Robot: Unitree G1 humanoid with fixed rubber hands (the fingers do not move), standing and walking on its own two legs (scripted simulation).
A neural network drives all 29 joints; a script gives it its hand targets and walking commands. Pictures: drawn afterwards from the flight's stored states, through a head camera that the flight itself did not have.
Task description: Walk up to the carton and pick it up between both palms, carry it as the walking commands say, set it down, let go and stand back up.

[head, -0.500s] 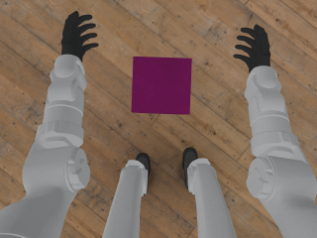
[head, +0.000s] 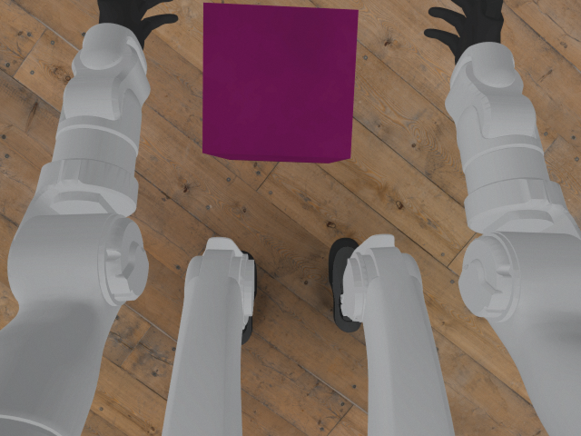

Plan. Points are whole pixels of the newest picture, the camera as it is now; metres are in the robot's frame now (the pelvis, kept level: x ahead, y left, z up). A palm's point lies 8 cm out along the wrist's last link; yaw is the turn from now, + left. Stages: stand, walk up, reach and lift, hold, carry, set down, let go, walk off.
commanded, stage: reach and lift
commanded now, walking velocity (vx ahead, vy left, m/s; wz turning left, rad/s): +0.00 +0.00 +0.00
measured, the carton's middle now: (280, 101) +0.52 +0.03 -0.36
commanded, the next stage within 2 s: none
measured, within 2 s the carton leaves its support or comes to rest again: leaves its support in 1.98 s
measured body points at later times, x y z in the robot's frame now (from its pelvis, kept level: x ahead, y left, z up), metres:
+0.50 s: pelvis -0.03 +0.01 -0.10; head +0.36 +0.02 +0.12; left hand +0.53 +0.19 -0.30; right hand +0.53 -0.18 -0.29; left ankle +0.08 +0.12 -0.45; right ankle +0.11 -0.11 -0.45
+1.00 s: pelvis -0.02 +0.01 -0.11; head +0.35 +0.02 +0.14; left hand +0.55 +0.18 -0.27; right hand +0.55 -0.17 -0.27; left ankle +0.08 +0.12 -0.45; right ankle +0.11 -0.11 -0.45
